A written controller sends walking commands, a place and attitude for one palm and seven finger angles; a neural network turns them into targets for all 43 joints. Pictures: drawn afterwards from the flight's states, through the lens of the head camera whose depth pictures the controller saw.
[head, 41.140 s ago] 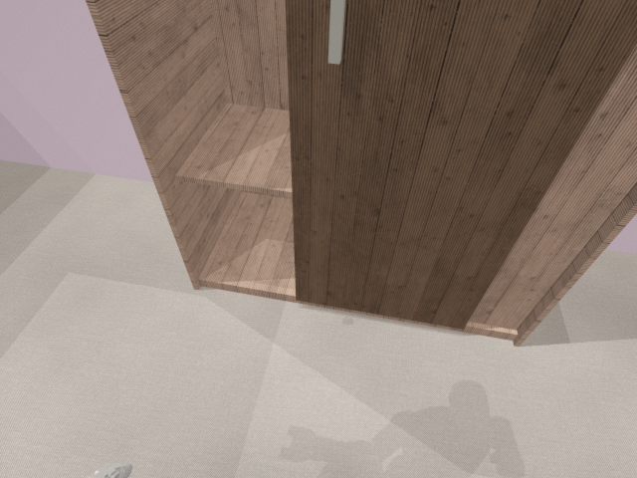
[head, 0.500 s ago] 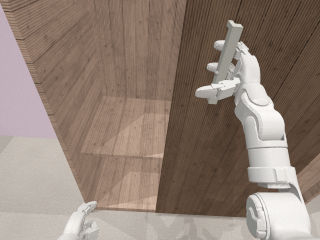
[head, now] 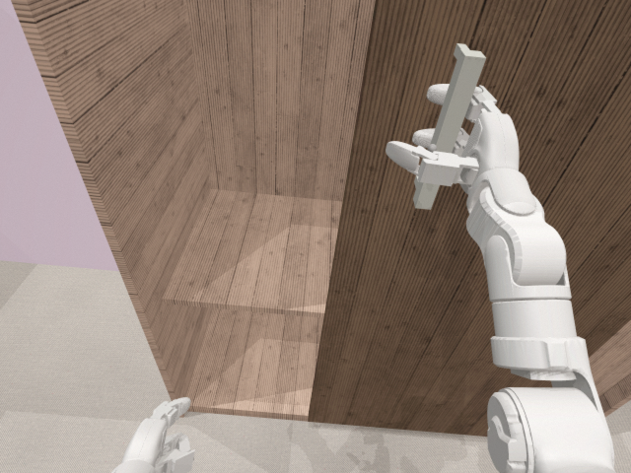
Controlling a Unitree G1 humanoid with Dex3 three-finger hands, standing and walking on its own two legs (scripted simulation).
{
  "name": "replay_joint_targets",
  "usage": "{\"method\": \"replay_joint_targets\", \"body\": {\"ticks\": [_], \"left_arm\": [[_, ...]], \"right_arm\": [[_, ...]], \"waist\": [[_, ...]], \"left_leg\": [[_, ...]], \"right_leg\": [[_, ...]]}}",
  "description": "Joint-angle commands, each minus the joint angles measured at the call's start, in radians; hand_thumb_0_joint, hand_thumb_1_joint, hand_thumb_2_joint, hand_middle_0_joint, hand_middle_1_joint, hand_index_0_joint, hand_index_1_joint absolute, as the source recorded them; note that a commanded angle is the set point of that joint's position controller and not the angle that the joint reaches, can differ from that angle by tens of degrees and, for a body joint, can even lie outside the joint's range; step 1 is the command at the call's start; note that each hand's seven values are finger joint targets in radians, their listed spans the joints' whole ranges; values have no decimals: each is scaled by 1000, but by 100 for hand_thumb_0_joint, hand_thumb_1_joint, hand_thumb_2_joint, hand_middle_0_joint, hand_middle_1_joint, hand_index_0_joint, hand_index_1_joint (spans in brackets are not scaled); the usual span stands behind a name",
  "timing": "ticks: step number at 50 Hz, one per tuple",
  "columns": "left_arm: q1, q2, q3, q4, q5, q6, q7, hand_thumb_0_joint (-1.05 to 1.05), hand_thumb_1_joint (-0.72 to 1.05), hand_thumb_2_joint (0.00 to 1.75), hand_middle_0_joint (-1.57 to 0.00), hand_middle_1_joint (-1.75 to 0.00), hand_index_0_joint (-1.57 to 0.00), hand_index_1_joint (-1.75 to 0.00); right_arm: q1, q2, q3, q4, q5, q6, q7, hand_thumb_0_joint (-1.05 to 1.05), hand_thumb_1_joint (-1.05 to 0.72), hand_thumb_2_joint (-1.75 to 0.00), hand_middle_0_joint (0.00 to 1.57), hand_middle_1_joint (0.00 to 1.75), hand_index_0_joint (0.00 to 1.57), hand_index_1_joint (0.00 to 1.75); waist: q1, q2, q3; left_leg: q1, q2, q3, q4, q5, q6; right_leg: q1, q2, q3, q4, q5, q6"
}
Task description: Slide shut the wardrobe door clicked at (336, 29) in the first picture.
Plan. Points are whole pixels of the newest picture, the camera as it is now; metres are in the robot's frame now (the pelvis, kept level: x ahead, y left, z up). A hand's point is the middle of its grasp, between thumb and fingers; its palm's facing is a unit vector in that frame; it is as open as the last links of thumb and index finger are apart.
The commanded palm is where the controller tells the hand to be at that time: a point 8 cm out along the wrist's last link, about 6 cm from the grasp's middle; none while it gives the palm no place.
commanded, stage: grip the handle and tug to test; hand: right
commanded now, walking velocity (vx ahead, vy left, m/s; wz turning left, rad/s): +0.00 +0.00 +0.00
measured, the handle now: (440, 132) +0.45 -0.11 +0.26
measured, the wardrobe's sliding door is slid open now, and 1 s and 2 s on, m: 0.38 0.38 0.37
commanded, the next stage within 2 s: tug the door sideways, standing still in 1.00 s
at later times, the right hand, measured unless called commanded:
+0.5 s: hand (431, 148) +0.40 -0.09 +0.27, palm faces +0.01 +1.00 -0.04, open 6.3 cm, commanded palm +0.37 -0.13 +0.26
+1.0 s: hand (431, 150) +0.39 -0.08 +0.27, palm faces -0.01 +1.00 -0.05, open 6.4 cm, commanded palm +0.34 -0.13 +0.26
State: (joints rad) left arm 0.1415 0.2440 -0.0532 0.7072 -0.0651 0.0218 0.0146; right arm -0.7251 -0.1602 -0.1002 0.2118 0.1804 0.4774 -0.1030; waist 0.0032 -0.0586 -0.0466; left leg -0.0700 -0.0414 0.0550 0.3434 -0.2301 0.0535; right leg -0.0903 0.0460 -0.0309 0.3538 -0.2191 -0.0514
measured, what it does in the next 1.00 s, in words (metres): stands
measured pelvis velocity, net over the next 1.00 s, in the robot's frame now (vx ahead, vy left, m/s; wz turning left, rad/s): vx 0.03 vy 0.00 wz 0.02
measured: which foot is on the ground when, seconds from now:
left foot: down 0.00-1.00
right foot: down 0.00-1.00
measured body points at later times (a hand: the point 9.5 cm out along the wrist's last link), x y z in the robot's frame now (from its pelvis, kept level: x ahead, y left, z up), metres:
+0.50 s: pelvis +0.01 +0.00 +0.00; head -0.02 +0.03 +0.45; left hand +0.20 +0.22 -0.09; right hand +0.39 -0.14 +0.28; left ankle -0.03 +0.08 -0.75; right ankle -0.02 -0.08 -0.75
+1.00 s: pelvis +0.03 +0.00 +0.00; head +0.00 +0.04 +0.45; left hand +0.22 +0.23 -0.09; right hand +0.39 -0.14 +0.27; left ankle -0.02 +0.08 -0.75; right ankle -0.01 -0.09 -0.74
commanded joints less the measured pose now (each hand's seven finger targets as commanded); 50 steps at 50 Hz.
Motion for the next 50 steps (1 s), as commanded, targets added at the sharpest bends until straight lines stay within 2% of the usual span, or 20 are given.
{"method": "replay_joint_targets", "body": {"ticks": [1,9,14,16,19,22,24,27,28,29,30,34,35,37,39,40,43,45,48,50], "left_arm": [[-181,98,39,-169,5,-55,-2,0,90,90,-20,-30,-20,-30],[-190,100,37,-170,5,-45,-5,0,90,90,-20,-30,-20,-30],[-190,99,39,-169,6,-40,-8,0,90,90,-20,-30,-20,-30],[-191,100,38,-167,6,-36,-8,0,90,90,-20,-30,-20,-30],[-194,98,39,-176,7,-33,-13,0,90,90,-20,-30,-20,-30],[-203,101,38,-186,9,-29,-15,0,90,90,-20,-30,-20,-30],[-208,100,36,-184,7,-22,-15,0,90,90,-20,-30,-20,-30],[-213,99,37,-189,6,-21,-15,0,90,90,-20,-30,-20,-30],[-215,98,36,-188,5,-18,-16,0,90,90,-20,-30,-20,-30],[-211,98,37,-188,6,-20,-18,0,90,90,-20,-30,-20,-30],[-210,100,38,-190,7,-20,-17,0,90,90,-20,-30,-20,-30],[-222,98,37,-205,7,-13,-24,0,90,90,-20,-30,-20,-30],[-219,103,38,-201,6,-10,-22,0,90,90,-20,-30,-20,-30],[-228,100,37,-210,7,-11,-22,0,90,90,-20,-30,-20,-30],[-233,105,36,-219,7,-6,-24,0,90,90,-20,-30,-20,-30],[-236,107,36,-218,5,-3,-23,0,90,90,-20,-30,-20,-30],[-243,104,35,-234,4,2,-29,0,90,90,-20,-30,-20,-30],[-246,111,36,-242,4,7,-31,0,90,90,-20,-30,-20,-30],[-258,111,33,-255,3,14,-33,0,90,90,-20,-30,-20,-30],[-264,111,32,-265,0,16,-37,0,90,90,-20,-30,-20,-30]], "right_arm": [[-482,-80,11,-318,13,-83,25,0,-53,-74,41,135,41,135],[-470,-65,23,-324,21,-66,27,0,-90,-90,45,140,45,140],[-483,-52,41,-329,15,-56,28,0,-90,-90,45,140,45,140],[-478,-75,21,-336,13,-54,24,0,-90,-90,45,140,45,140],[-470,-49,46,-363,16,-58,27,0,-90,-90,45,140,45,140],[-423,-82,10,-386,17,-57,33,0,-90,-90,45,140,45,140],[-430,-65,29,-374,20,-55,36,0,-90,-90,45,140,45,140],[-427,-71,23,-384,20,-49,39,0,-90,-90,45,140,45,140],[-435,-45,54,-380,17,-51,39,0,-90,-90,45,140,45,140],[-440,-46,48,-385,21,-50,37,0,-90,-90,45,140,45,140],[-420,-79,14,-398,21,-51,35,0,-90,-90,45,140,45,140],[-353,-24,68,-417,23,-48,45,0,-90,-90,45,140,45,140],[-355,-81,13,-421,24,-45,42,0,-90,-90,45,140,45,140],[-340,-57,36,-452,26,-38,51,0,-90,-90,45,140,45,140],[-280,-67,22,-462,33,-33,56,0,-90,-90,45,140,45,140],[-267,-98,-8,-473,33,-27,57,0,-90,-90,45,140,45,140],[-222,-58,34,-525,33,-16,65,0,-90,-90,45,140,45,140],[-149,-117,-33,-550,40,-5,65,0,-90,-90,45,140,45,140],[-94,-124,-40,-614,46,7,74,0,-90,-90,45,140,45,140],[-69,-124,-36,-671,52,16,80,0,-90,-90,45,140,45,140]], "waist": [[-7,74,-336],[-4,87,-314],[1,82,-326],[-4,76,-337],[-3,82,-344],[-17,92,-370],[-9,97,-338],[-12,73,-345],[-7,84,-334],[-4,86,-337],[-14,81,-358],[-13,98,-345],[-19,98,-354],[-20,92,-362],[-28,113,-354],[-33,99,-363],[-35,92,-367],[-49,119,-376],[-55,133,-382],[-55,103,-391]], "left_leg": [[49,27,-43,2,456,-9],[47,28,-38,6,473,-11],[45,29,-39,13,501,-12],[54,28,-39,18,508,-9],[58,30,-36,24,530,-9],[88,33,-40,33,574,-12],[80,34,-39,29,567,-11],[69,33,-39,31,561,-11],[64,32,-36,32,556,-10],[62,32,-37,30,555,-11],[75,32,-37,34,558,-9],[75,33,-34,40,581,-11],[87,35,-39,38,585,-12],[88,36,-38,45,607,-14],[106,38,-37,49,629,-16],[112,39,-41,50,634,-16],[109,41,-36,64,667,-18],[132,42,-37,71,688,-20],[149,45,-37,84,723,-23],[140,47,-39,90,724,-23]], "right_leg": [[182,-41,79,25,463,17],[168,-40,78,31,475,20],[179,-39,76,40,496,18],[182,-38,79,40,512,24],[188,-39,82,48,540,25],[179,-35,78,50,549,19],[165,-36,77,48,537,18],[180,-36,76,52,538,19],[176,-37,78,53,543,20],[181,-37,80,54,538,18],[183,-37,82,53,546,21],[176,-36,83,59,562,18],[170,-37,80,56,547,17],[175,-35,77,60,560,14],[152,-35,77,59,566,13],[151,-36,73,60,559,12],[152,-35,74,72,603,12],[130,-36,73,73,599,10],[102,-32,68,78,600,7],[110,-30,70,84,603,7]]}}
